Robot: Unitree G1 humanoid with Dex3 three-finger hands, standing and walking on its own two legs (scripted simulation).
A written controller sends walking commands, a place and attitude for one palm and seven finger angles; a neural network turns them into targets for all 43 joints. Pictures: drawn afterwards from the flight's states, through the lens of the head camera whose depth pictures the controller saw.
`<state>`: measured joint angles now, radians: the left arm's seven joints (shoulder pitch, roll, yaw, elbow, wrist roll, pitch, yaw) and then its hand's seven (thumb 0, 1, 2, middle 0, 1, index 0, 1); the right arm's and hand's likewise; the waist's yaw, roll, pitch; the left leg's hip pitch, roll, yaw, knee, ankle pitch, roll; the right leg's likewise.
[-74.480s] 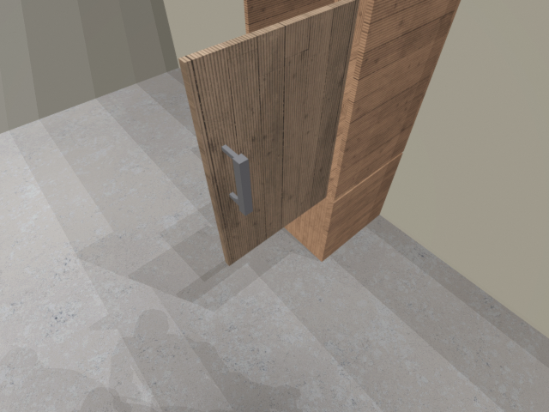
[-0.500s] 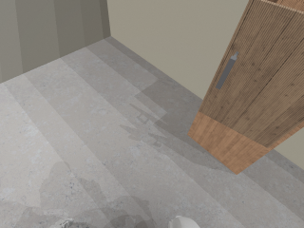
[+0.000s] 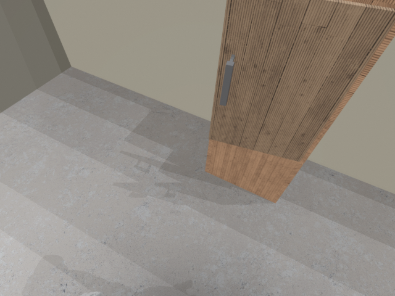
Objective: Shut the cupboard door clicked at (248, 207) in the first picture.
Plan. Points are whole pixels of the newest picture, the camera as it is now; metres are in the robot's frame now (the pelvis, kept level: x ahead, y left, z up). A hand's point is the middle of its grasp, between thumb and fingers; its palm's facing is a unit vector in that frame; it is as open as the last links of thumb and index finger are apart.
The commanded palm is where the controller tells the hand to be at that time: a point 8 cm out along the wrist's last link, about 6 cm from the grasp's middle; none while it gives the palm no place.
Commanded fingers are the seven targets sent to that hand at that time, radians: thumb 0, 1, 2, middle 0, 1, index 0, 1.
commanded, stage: turn to face it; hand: left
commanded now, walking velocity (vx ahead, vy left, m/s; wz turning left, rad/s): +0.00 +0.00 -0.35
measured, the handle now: (227, 80) +0.73 -0.06 +0.01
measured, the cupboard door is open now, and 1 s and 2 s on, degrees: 11 11 11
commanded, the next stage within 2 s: take the last steps up to it in 0.24 s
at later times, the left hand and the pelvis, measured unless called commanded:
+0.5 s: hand out of the picture +0.11 +0.16 -0.15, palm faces -0.15 -0.96 -0.22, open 7.4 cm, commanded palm none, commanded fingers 0.00 0.90 0.90 -0.20 -0.30 -0.20 -0.30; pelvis +0.01 -0.01 +0.01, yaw -9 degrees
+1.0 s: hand (170, 236) +0.28 +0.08 -0.15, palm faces -0.31 -0.93 -0.18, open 7.4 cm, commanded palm none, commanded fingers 0.00 0.90 0.90 -0.20 -0.30 -0.20 -0.30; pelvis +0.13 -0.07 +0.01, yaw -15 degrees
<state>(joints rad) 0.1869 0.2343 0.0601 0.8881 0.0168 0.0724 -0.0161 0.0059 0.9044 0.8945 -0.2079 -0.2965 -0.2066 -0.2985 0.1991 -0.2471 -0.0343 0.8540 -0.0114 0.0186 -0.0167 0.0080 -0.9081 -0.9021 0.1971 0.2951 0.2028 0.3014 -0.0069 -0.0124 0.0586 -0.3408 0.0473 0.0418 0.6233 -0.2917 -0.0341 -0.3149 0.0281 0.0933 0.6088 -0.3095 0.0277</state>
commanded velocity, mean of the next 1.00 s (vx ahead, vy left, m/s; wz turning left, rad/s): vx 0.18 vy -0.06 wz -0.16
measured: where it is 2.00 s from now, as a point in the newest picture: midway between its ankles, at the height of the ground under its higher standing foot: outside the picture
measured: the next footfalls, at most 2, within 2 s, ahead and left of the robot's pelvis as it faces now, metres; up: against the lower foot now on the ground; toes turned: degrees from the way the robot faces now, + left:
right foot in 0.34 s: +0.01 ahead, -0.13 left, +0.00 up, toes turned -10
left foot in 0.64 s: +0.11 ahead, +0.09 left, +0.00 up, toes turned -5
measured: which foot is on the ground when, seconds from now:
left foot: down 0.00-0.34, up 0.36-0.62, down 0.64-1.00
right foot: down 0.00-0.00, up 0.02-0.32, down 0.34-0.64, up 0.66-1.00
